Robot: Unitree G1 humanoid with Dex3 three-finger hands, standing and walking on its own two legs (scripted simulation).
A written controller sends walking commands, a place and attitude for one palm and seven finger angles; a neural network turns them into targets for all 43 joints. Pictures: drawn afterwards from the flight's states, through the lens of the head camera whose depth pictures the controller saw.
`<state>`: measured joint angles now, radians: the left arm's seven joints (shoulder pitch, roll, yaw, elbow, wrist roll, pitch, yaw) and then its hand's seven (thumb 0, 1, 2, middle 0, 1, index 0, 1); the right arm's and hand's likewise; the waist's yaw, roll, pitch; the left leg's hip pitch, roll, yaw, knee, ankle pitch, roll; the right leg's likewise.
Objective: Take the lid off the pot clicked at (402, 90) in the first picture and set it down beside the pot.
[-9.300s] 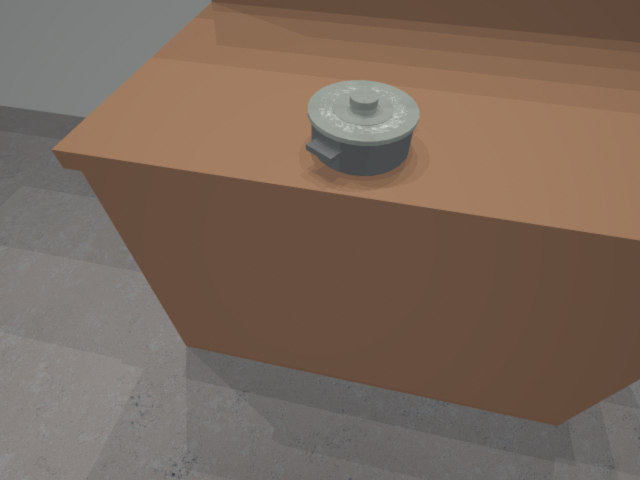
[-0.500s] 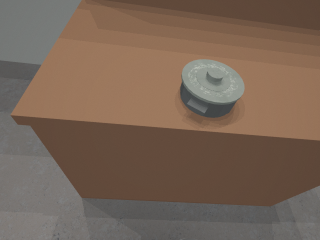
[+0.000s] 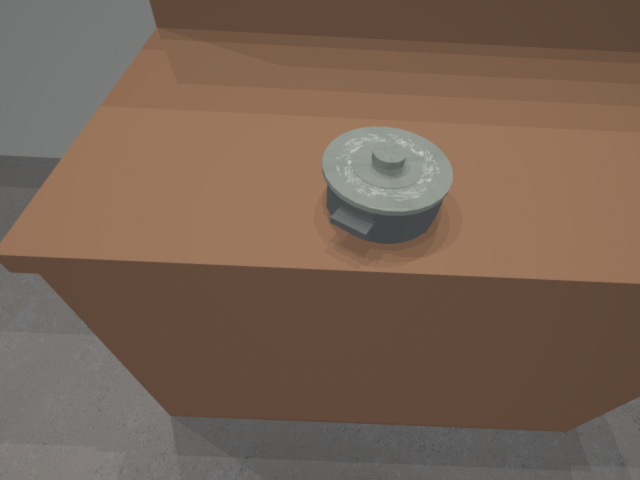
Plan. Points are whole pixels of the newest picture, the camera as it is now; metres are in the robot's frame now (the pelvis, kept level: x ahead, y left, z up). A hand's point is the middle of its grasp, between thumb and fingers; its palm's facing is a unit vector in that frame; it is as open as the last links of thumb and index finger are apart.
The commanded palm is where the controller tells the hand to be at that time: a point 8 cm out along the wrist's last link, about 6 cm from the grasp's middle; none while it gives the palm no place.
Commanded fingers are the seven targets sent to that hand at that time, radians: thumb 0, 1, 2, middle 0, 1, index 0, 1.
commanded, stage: look again from close up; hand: left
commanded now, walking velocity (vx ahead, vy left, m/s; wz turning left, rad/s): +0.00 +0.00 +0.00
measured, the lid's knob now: (388, 155) +0.49 -0.06 +0.15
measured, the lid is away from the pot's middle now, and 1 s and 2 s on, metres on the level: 0.00 0.00 0.00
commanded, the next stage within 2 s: shuffle to correct the standing spot in 1.56 s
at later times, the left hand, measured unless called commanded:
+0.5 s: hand out of the picture +0.00 +0.12 -0.18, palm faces +0.04 -0.98 -0.18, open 7.3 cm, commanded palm none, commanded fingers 0.00 0.90 0.90 -0.20 -0.30 -0.20 -0.30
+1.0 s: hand out of the picture -0.01 +0.12 -0.18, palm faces +0.05 -0.98 -0.17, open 7.3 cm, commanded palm none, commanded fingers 0.00 0.90 0.90 -0.20 -0.30 -0.20 -0.30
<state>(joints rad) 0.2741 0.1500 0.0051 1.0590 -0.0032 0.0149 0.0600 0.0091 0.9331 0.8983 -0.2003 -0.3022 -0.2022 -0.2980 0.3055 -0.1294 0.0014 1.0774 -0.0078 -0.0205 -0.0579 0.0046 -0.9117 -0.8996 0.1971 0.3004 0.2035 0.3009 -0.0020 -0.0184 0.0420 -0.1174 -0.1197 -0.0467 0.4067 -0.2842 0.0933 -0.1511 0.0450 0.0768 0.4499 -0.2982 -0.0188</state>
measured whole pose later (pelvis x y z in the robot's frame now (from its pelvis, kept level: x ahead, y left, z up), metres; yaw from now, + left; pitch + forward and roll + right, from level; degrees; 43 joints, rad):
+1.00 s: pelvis -0.01 -0.04 +0.00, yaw +0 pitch +1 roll +0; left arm 0.32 0.15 0.00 1.06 0.00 -0.01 0.04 0.01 0.93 0.90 -0.20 -0.30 -0.20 -0.30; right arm 0.31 -0.11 0.01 1.12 0.00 -0.02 -0.06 0.01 -0.91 -0.90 0.20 0.30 0.20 0.30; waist 0.01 -0.03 0.03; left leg -0.14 -0.05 -0.06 0.41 -0.28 0.03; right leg -0.15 0.11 0.06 0.39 -0.25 -0.08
